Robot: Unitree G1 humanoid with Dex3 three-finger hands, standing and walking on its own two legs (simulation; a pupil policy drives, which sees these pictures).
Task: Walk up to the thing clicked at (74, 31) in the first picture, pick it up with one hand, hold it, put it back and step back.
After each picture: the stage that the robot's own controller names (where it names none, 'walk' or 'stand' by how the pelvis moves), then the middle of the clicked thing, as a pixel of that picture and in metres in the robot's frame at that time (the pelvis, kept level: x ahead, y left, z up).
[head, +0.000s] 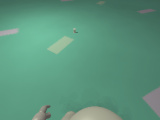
stand; (74, 30) +2.20 +0.50 -0.72
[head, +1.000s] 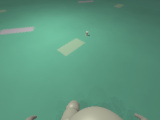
walk; (86, 33) +2.12 +0.28 -0.72
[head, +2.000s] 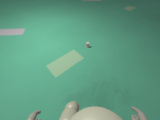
walk; (87, 44) +1.48 +0.13 -0.69
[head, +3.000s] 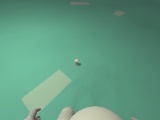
walk; (76, 62) +0.98 +0.17 -0.71
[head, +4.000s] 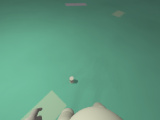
walk; (71, 79) +0.60 +0.20 -0.71
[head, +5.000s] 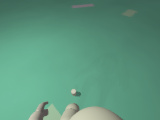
walk; (73, 92) +0.40 +0.20 -0.69
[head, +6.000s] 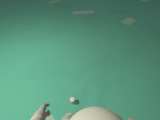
stand; (72, 100) +0.34 +0.18 -0.72
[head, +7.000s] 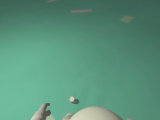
stand; (72, 100) +0.34 +0.19 -0.73
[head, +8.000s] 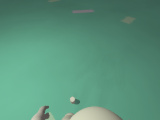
stand; (72, 100) +0.34 +0.18 -0.73
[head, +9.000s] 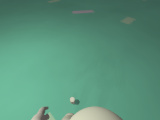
stand; (72, 100) +0.34 +0.18 -0.73
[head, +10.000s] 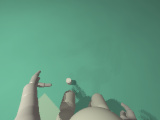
go down; (68, 81) +0.38 +0.18 -0.60
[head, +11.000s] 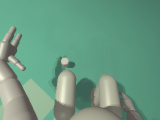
go down; (64, 62) +0.43 +0.20 -0.31
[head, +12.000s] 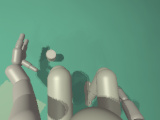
close in; (51, 56) +0.42 +0.23 -0.25
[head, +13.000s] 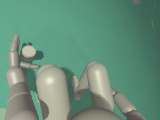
close; (28, 53) +0.42 +0.25 -0.22
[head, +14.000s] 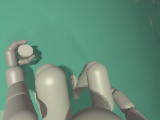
close; (25, 53) +0.41 +0.26 -0.22
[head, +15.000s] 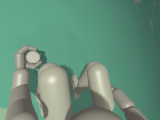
lift; (31, 58) +0.37 +0.23 -0.23
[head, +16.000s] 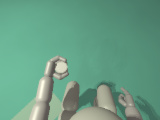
lift; (62, 70) +0.32 +0.19 +0.00
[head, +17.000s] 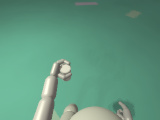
hold; (65, 72) +0.32 +0.17 +0.02
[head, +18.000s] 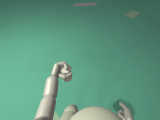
hold; (66, 73) +0.32 +0.17 +0.01
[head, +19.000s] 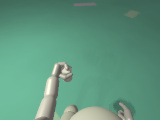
hold; (67, 73) +0.32 +0.17 +0.01
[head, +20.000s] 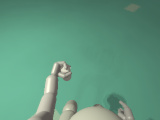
crouch; (66, 72) +0.33 +0.17 -0.02
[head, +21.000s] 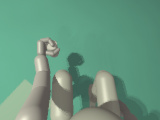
lower; (52, 49) +0.46 +0.22 -0.09
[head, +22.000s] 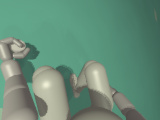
lower; (18, 50) +0.43 +0.28 -0.23
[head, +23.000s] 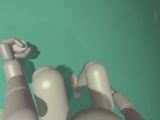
lower; (19, 49) +0.42 +0.28 -0.22
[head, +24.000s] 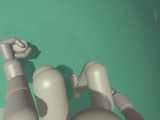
lower; (20, 49) +0.42 +0.28 -0.22
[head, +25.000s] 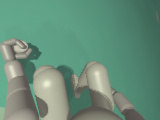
lower; (21, 50) +0.42 +0.28 -0.22
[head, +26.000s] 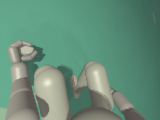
open; (26, 52) +0.41 +0.25 -0.23
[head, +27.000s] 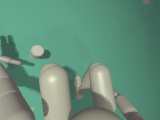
stand; (36, 52) +0.41 +0.24 -0.23
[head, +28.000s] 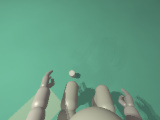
walk; (72, 74) +0.41 +0.17 -0.50
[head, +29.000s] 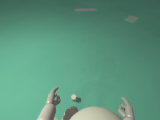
stand; (73, 98) +0.36 +0.14 -0.66
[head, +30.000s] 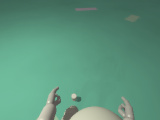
stand; (74, 97) +0.37 +0.15 -0.67
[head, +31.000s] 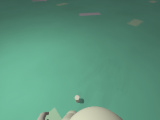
stand; (77, 98) +0.38 +0.14 -0.72
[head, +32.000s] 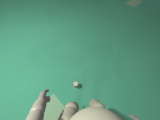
walk; (75, 84) +0.41 +0.11 -0.70
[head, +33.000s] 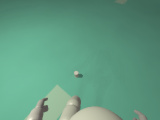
walk; (76, 74) +0.61 +0.19 -0.69
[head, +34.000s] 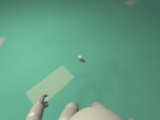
walk; (79, 58) +0.94 +0.16 -0.70
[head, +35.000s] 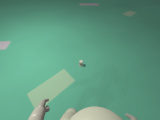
stand; (80, 63) +0.98 +0.15 -0.71
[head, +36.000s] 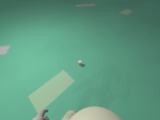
stand; (79, 63) +0.99 +0.18 -0.72
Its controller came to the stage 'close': yes
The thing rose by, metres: 0.73
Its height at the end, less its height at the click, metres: +0.00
